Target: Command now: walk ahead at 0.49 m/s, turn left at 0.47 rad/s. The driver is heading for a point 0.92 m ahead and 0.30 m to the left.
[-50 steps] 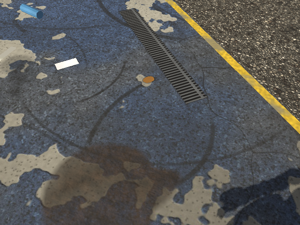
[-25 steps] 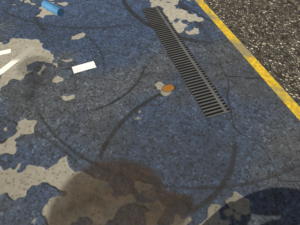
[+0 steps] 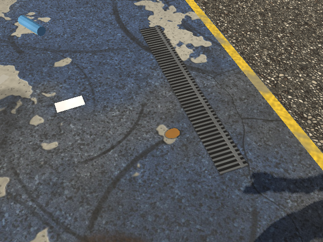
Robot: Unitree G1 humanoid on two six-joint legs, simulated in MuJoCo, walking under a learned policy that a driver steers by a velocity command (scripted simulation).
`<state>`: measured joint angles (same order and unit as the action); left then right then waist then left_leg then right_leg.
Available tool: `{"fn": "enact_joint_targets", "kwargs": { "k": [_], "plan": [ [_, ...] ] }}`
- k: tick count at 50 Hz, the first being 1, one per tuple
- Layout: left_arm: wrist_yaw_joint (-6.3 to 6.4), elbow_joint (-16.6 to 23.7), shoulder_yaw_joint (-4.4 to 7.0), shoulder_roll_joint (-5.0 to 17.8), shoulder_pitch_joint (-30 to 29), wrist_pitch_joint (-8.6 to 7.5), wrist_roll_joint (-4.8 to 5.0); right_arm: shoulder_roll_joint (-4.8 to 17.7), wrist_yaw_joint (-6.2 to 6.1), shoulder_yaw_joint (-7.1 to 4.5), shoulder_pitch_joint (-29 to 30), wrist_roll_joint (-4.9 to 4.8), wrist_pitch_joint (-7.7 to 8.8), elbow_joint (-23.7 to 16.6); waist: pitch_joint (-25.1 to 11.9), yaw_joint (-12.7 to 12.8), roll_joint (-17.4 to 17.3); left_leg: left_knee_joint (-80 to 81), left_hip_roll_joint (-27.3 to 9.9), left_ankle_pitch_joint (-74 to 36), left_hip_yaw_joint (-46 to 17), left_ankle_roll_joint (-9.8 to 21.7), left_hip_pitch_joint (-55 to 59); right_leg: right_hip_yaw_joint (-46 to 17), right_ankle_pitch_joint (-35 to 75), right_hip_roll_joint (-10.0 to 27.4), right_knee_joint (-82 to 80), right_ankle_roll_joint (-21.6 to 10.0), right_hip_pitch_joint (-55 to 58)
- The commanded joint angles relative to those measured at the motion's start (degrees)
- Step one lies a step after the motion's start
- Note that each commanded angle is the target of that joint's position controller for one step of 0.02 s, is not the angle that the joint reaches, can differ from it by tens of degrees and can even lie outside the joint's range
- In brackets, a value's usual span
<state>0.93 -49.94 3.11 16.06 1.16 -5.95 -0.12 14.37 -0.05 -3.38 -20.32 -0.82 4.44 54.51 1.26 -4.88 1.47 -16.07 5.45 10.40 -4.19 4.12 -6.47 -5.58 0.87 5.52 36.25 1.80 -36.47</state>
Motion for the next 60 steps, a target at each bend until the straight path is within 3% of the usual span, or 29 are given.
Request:
{"fn": "enact_joint_targets", "kwargs": {
  "k": [1, 5, 7, 8, 9, 10, 11, 12, 14, 17, 24, 28, 30, 32, 33, 34, 35, 36, 37, 39, 40, 44, 49, 52, 55, 57, 58, 59, 60],
  "plan": [
    [-0.67, 4.35, 0.14, 3.05, -4.9, -0.76, 0.65, 10.04, -0.86, -2.25, 0.42, -0.68, 0.35, -3.41, 1.33, 0.96, -5.35, 5.78, -13.36, -0.72, -10.8, 7.77, -8.69, 1.98, 5.39, -3.27, -5.66, 0.96, 9.0],
    [-1.3, 5.44, 0.92, 6.5, -4.39, -1.7, 1.12, 10.45, -1.39, -2.77, -0.08, -0.64, -0.61, -3.92, 0.14, 2.83, -6.76, -1.26, -15.54, -0.61, -16.03, 6.32, -2.6, 0.49, -1.69, -3.48, -10.32, -0.26, 13.39],
    [-0.94, 3.17, 2.37, 9.3, 5.7, -2.31, 0.64, 7.83, -1.28, -2.02, 0.52, -0.25, -0.9, -5.16, -5.2, 7.88, -6.77, -11.81, -11.4, -5.18, -15.13, 4.04, -4.55, 0.76, -6.23, -2.47, -12.47, -3.27, 27.48],
    [-0.59, 1.96, 3.34, 12.82, 15.25, -2.45, -0.07, 4.06, -0.96, -0.73, 0.09, 0.65, -0.8, -6.57, -14.03, 11.33, -0.21, -28.63, -6.99, 1.67, -9.77, 1.98, -11.25, -7.95, -10.56, 7.22, -11.35, -6.67, 42.12],
    [-0.75, 0.27, 4.54, 17.54, 19.77, -1.4, -0.42, 0.14, -0.59, 0.38, -7.24, -0.85, 0.11, -8.73, -20.1, 7.64, 19.37, -46.51, 0.46, 23.12, -2.38, -1.33, -31.61, -34.09, -22.12, 19.65, -17.43, -15.74, 58.93],
    [-1.15, 1.26, 3.12, 11.24, 17.76, -1.3, 0.05, 6.69, -0.91, -0.77, -6.4, -1.96, 0.19, -7.71, -16.81, 8.5, 13.56, -54.89, -4.4, 22.59, -5.24, -1.41, -38.24, -37.49, -30.83, 19.11, -20.04, -15.11, 56.32],
    [-1.18, 2.51, 2.03, 7.16, 14.39, -1.31, 0.26, 10.15, -1.03, -1.76, -1.15, -1.84, -0.02, -8.51, -9.79, 9.36, 7.62, -56.39, -6.51, 17.16, -4.92, -1.27, -39.64, -27.3, -27.26, 16.3, -20.33, -12.24, 49.56],
    [-1.29, 2.95, 1.54, 6.03, 11.07, -1.17, -0.06, 9.49, -1.24, -1.93, 1.01, -1.33, -0.36, -8.82, -6.26, 8.11, 3.62, -55.47, -8.78, 12.43, -3.63, -1.81, -37.34, -19.49, -18.94, 13.61, -21.11, -10.74, 42.84],
    [-1.19, 2.42, 0.97, 4.23, 8.58, -0.87, -0.71, 7.54, -0.77, -2.27, 2.64, -0.8, -0.89, -9.96, -2.33, 6.2, 4.79, -51.31, -11.65, 7.37, -3.32, -2.33, -33.87, -10.26, -9.93, 10.17, -23.77, -9.79, 34.98],
    [-1.03, 1.19, 1.53, 5.19, 9.55, -1.24, -0.43, 4.66, -0.03, -1.87, 4.3, -1.08, -1.96, -12.08, -1.16, 5.73, 4.05, -48.28, -12.88, 4.17, -1.62, -3.03, -34.0, -3.07, -2.64, 9.48, -26.8, -11.14, 32.56],
    [-0.19, 0.11, 2.51, 8.59, 11.61, -0.45, -0.06, 3.37, 1.84, -0.84, 14.49, -0.58, -1.9, -17.18, 1.64, 8.07, 1.61, -28.33, -12.04, -11.57, 2.52, -3.19, -33.2, 10.13, 5.14, 8.43, -28.78, -10.71, 33.63],
    [-0.1, -1.13, 2.94, 10.15, 15.54, 0.83, 0.89, 3.4, 3.22, -0.53, 20.74, -0.66, -2.03, -20.6, 3.58, 9.5, 1.23, -21.78, -10.6, -9.73, 5.79, -1.34, -33.14, 13.74, 9.58, 10.38, -26.36, -9.51, 39.64],
    [0.05, -1.08, 3.31, 11.54, 15.56, 1.65, 1.26, 4.77, 3.72, -1.13, 20.57, -0.63, -2.21, -21.68, 2.52, 7.87, 2.48, -20.21, -8.19, -4.83, 8.22, 0.66, -29.45, 15.77, 22.69, 11.01, -21.6, -8.43, 42.12],
    [0.52, -0.65, 3.86, 13.37, 15.29, 2.6, 1.49, 7.74, 3.7, -2.75, 14.03, -0.56, -2.6, -20.82, -2.23, 3.28, 4.48, -19.98, -3.81, 0.57, 11.15, 3.34, -19.12, 17.51, 40.41, 10.73, -9.72, -7.41, 42.62],
    [0.76, -0.26, 3.75, 13.3, 14.46, 2.95, 1.62, 10.39, 3.24, -4.39, 5.15, -0.7, -2.75, -18.51, -6.74, -1.75, 3.4, -16.33, -1.68, -2.57, 11.25, 5.44, -6.38, 18.79, 39.93, 9.17, 1.63, -5.9, 38.05],
    [0.86, 0.75, 2.97, 11.48, 15.11, 2.64, 0.42, 14.72, 1.86, -6.36, -4.38, -0.8, -3.44, -16.05, -11.89, -5.62, -2.04, -15.09, -6.47, -2.43, 1.67, 8.41, 11.65, 18.72, 22.81, 6.9, 18.8, -3.38, 23.94],
    [-0.18, 4.2, 0.24, 2.57, 20.31, 0.98, -1.45, 20.57, 1.42, -6.75, -1.68, -1.04, -3.02, -16.56, -16.26, 2.47, -16.86, -10.12, -21.25, 5.72, -30.98, 18.45, 29.08, 13.72, -32.81, -5.04, 38.4, -0.41, -1.91],
    [-1.11, 5.23, 0.73, 7.02, 14.38, -1.53, 0.77, 16.32, 1.64, -5.35, -4.13, -0.42, -2.22, -18.2, -22.8, -1.98, -10.88, -1.9, -24.86, 12.04, -43.48, 20.52, 31.3, 0.77, -35.49, -5.95, 44.58, -1.26, -8.16],
    [-1.51, 7.2, 1.39, 9.24, 8.86, -2.63, 2.76, 13.27, 1.84, -4.43, -2.21, 0.06, -1.35, -17.39, -14.36, -2.43, -7.93, -0.61, -23.19, 7.4, -35.13, 17.46, 25.92, 0.52, -29.58, -3.37, 43.41, -2.43, -12.64],
    [-0.78, 6.46, 1.44, 8.67, 9.13, -3.01, 0.7, 10.22, 1.78, -3.42, 5.38, -0.07, -0.71, -18.33, -6.23, 2.94, -1.56, -0.03, -18.29, -4.19, -22.62, 13.91, 8.68, 0.69, -21.64, 0.73, 33.34, -2.43, -6.07],
    [-0.78, 6.19, 1.87, 9.21, 10.71, -2.27, 0.19, 8.96, 1.61, -2.88, 7.75, 0.63, -0.6, -19.25, -5.14, 5.07, -2.67, 1.14, -16.82, -8.91, -19.58, 13.3, 3.16, 0.2, -19.88, 1.92, 30.66, -1.99, -1.9],
    [-0.62, 8.15, 1.48, 6.36, 8.71, -0.02, -1.04, 10.48, 0.42, -3.23, 6.81, 0.21, -0.25, -18.74, -2.75, 6.15, -2.9, 3.9, -14.07, -16.19, -13.49, 13.62, -6.29, 2.07, -13.69, 1.05, 20.39, 1.39, 1.09],
    [-1.38, 11.69, 0.24, 3.76, -2.12, -0.43, -0.5, 11.5, -0.78, -3.6, 2.15, -0.36, -1.05, -17.0, -0.79, 1.79, -5.12, 2.55, -9.7, -9.21, -9.72, 8.92, -9.75, 3.18, 4.8, -3.53, -0.84, 1.98, 6.3],
    [-2.03, 13.48, 0.56, 5.19, -5.31, -0.89, 0.37, 11.31, -0.85, -3.6, -0.78, -0.77, -1.39, -15.64, -0.54, 0.69, -6.17, -0.4, -11.45, -5.75, -13.83, 8.12, -6.34, 1.76, 4.85, -4.74, -5.65, 1.15, 7.58],
    [-2.66, 13.49, 1.27, 7.02, -3.74, -1.61, 0.43, 10.5, -1.24, -3.38, -1.47, -0.51, -1.91, -15.01, -1.21, 1.71, -8.04, -5.48, -14.07, -6.67, -17.95, 7.3, -0.15, 1.32, -1.19, -4.75, -8.22, -0.86, 8.83],
    [-2.45, 11.72, 2.22, 8.19, 3.18, -2.16, -0.05, 9.06, -1.17, -2.84, -0.94, -0.24, -2.19, -14.83, -3.73, 5.26, -9.12, -11.54, -12.23, -14.95, -17.3, 5.56, 0.74, 3.63, -2.99, -5.56, -11.42, -3.7, 18.26],
    [-2.16, 10.88, 2.96, 10.32, 10.05, -2.47, -0.99, 6.57, -0.9, -1.79, -0.64, 0.26, -2.02, -15.45, -10.12, 8.53, -7.26, -22.48, -9.39, -15.11, -14.38, 3.66, -2.84, -0.55, -2.41, -0.36, -9.49, -7.05, 30.58],
    [-1.9, 9.66, 4.26, 15.03, 18.31, -2.2, -1.84, 3.77, -0.92, -0.8, -6.86, -0.25, -1.52, -15.97, -19.45, 8.54, 4.35, -41.92, -2.3, -2.05, -7.75, -0.83, -19.75, -19.59, -6.67, 11.57, -9.1, -15.46, 52.01],
    [-2.6, 6.79, 4.44, 13.9, 22.55, -1.41, -0.06, 4.73, -0.99, -0.49, -10.2, -1.18, -1.07, -15.49, -21.59, 8.53, 16.52, -54.7, 0.04, 22.83, -5.65, -2.78, -33.04, -39.63, -21.93, 18.12, -17.22, -20.01, 58.15]
  ]
}}
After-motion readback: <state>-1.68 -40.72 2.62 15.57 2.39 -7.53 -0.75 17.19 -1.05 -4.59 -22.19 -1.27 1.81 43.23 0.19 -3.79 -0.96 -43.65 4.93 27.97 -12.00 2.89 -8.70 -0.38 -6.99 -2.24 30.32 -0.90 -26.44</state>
